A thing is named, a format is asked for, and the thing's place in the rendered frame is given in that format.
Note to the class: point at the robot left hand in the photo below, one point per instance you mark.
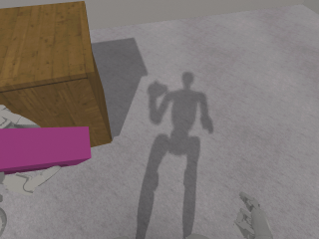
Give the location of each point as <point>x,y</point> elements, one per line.
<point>20,182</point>

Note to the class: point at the table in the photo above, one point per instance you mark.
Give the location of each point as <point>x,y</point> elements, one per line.
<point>48,73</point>

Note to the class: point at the sponge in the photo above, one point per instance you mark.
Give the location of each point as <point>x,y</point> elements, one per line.
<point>37,148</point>

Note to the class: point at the robot right hand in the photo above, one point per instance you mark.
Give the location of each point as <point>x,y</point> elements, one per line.
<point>254,224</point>

